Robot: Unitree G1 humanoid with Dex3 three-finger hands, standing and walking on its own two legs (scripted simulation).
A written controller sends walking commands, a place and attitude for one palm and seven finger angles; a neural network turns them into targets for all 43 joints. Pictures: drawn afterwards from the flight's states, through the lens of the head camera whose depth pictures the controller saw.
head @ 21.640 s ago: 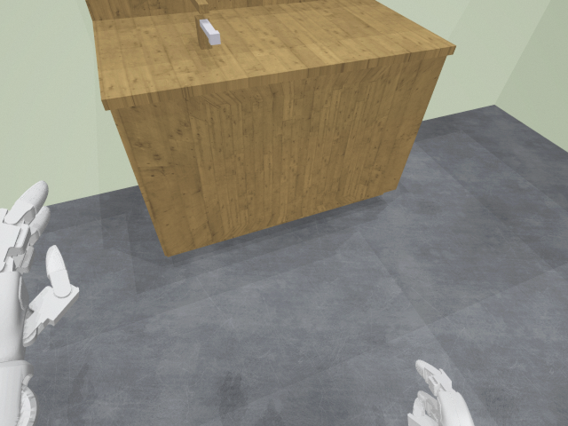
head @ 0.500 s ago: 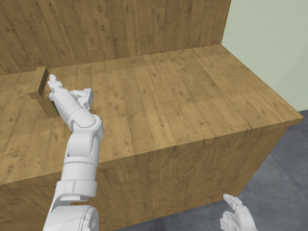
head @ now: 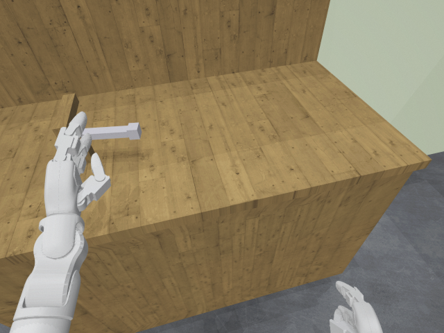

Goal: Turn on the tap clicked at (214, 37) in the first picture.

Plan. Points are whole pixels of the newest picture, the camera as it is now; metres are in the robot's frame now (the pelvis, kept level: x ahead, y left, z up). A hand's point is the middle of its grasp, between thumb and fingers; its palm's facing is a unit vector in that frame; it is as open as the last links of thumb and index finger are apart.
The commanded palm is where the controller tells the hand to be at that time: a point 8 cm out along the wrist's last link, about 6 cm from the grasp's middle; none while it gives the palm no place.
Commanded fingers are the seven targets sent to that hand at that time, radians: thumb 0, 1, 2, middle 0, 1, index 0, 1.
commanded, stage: draw the hand back beside the body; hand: left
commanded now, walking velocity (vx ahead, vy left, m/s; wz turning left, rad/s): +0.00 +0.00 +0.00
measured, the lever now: (134, 131) +0.50 +0.27 +0.09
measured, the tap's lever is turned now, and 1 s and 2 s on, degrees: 79 79 79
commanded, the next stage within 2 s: step back with the hand held close in 0.92 s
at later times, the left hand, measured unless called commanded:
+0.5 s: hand (77, 208) +0.24 +0.26 +0.15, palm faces +0.35 -0.89 -0.29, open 7.5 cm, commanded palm +0.20 +0.30 +0.16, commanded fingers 0.00 0.90 0.90 -0.20 -0.30 -0.20 -0.30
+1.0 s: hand (69, 218) +0.22 +0.25 +0.15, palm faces +0.38 -0.86 -0.33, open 7.4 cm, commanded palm +0.18 +0.30 +0.16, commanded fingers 0.00 0.90 0.90 -0.20 -0.30 -0.20 -0.30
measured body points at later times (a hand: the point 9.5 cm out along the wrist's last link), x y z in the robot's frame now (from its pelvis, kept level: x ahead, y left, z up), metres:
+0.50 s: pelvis +0.02 +0.02 +0.00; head +0.00 +0.01 +0.45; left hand +0.22 +0.30 +0.16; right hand +0.21 -0.19 -0.08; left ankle +0.02 +0.12 -0.75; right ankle +0.02 -0.08 -0.75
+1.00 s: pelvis +0.02 +0.02 +0.00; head +0.00 +0.00 +0.45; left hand +0.20 +0.30 +0.17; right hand +0.22 -0.19 -0.08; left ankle +0.02 +0.12 -0.75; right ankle +0.02 -0.08 -0.75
